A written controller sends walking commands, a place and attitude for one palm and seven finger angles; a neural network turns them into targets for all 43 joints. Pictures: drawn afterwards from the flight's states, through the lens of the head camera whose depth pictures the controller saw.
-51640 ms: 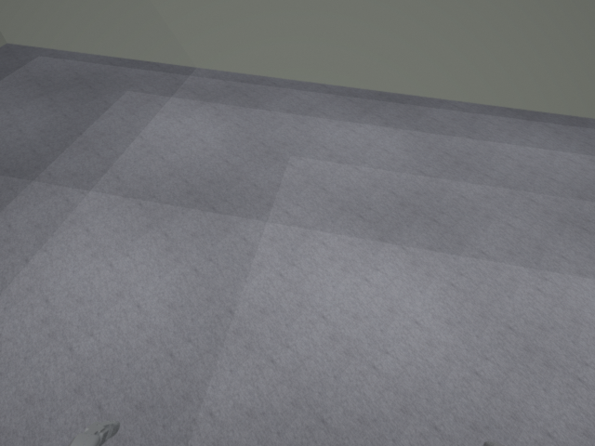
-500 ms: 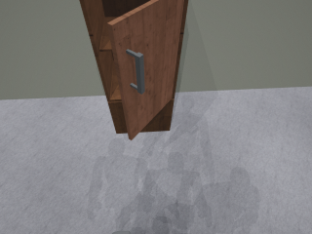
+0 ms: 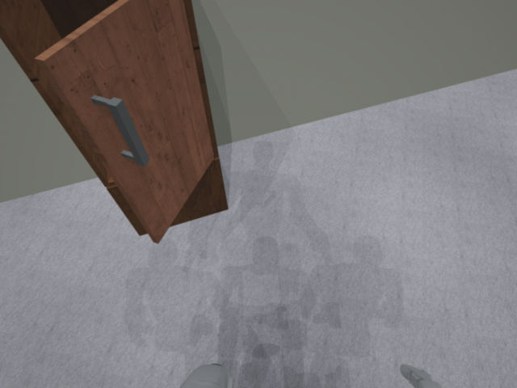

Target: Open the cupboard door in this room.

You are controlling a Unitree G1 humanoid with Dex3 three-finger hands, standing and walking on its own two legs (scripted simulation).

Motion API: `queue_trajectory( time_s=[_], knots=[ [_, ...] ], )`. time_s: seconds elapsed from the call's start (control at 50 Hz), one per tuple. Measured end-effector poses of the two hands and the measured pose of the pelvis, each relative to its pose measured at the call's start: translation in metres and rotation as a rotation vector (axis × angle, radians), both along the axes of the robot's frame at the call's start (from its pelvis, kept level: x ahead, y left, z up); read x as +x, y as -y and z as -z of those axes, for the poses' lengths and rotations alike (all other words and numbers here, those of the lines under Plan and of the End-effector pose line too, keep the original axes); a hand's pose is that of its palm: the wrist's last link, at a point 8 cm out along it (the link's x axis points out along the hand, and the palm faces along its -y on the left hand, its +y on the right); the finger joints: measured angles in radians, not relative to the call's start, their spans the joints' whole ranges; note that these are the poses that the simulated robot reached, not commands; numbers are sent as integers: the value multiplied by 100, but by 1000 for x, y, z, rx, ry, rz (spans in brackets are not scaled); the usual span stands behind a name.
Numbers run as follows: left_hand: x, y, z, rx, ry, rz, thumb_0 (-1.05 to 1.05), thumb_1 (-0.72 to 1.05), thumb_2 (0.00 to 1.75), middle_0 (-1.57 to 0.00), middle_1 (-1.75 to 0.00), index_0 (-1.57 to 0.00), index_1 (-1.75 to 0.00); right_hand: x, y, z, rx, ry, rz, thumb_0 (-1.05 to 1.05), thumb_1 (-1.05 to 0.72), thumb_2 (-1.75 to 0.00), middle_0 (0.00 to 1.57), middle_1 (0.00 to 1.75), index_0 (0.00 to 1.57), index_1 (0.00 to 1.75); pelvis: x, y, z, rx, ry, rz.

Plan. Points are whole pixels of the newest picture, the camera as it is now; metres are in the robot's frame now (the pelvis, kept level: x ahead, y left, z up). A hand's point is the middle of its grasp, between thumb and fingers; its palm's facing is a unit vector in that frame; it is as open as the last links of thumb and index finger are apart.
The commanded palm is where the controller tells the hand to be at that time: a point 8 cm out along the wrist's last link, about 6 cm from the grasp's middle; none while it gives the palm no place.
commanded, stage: walk to a spot facing it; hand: left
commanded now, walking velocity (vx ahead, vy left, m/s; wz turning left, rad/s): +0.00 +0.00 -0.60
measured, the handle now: (122, 132) +0.53 +0.31 +0.04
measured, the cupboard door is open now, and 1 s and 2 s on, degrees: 48 48 48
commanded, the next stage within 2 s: none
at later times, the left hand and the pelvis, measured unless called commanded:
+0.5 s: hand (175, 366) +0.16 +0.17 -0.17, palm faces -0.27 -0.92 -0.30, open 7.4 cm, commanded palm none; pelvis +0.01 -0.01 -0.02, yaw -18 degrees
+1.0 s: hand (224, 301) +0.28 +0.10 -0.17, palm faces -0.54 -0.83 -0.14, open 7.4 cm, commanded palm none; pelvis +0.10 -0.02 +0.01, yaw -35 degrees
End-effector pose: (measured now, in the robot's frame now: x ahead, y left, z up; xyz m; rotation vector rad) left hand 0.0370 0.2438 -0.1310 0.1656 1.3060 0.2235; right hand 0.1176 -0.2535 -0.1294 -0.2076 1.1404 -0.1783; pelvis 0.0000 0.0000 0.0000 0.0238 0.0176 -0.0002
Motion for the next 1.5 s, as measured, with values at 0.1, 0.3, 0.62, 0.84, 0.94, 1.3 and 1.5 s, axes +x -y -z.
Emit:
queue_trajectory(
  time_s=[0.1, 0.3, 0.62, 0.84, 0.94, 1.3, 1.5],
  knots=[
    [8, -9, 16, -38, -13, 24, 1, 90, 90, -20, -30, -21, -30, 7, -13, -10, -26, 59, 23, 1, -91, -90, 19, 30, 20, 30, 4, -12, 6, -22, -6, 49],
    [65, -21, 10, -39, 18, 169, 1, 91, 90, -20, -30, -20, -30, -62, -22, -8, -17, -53, 111, 1, -90, -90, 20, 30, 20, 30, 6, -14, 0, -45, -7, 172],
    [138, 50, -1, 19, 75, 441, 1, 90, 90, -20, -30, -20, -30, -146, 35, 9, 7, -138, 414, 1, -91, -90, 20, 30, 20, 30, 12, 19, 5, -18, 3, 377],
    [174, 56, 26, -97, 8, 528, 1, 90, 90, -20, -30, -20, -30, -110, 14, -12, -63, 10, 484, 1, -91, -90, 20, 30, 20, 30, 60, 2, 11, -56, -15, 500],
    [229, 75, 15, -119, 29, 622, 1, 90, 90, -20, -30, -20, -30, -135, -20, -21, -25, -82, 573, 0, -91, -90, 20, 30, 20, 30, 86, 8, -3, -66, -20, 565],
    [398, 327, 18, -192, 189, 991, 1, 91, 90, -20, -30, -20, -29, -194, -94, 6, 326, -502, 961, 1, -90, -90, 20, 30, 20, 30, 169, 126, 23, -20, -17, 786],
    [405, 354, 2, -62, 83, 961, -1, 94, 90, -20, -30, -20, -30, -76, 110, 11, 144, -130, 961, 1, -91, -90, 20, 30, 20, 30, 207, 204, 0, -8, -7, 880]
  ],
)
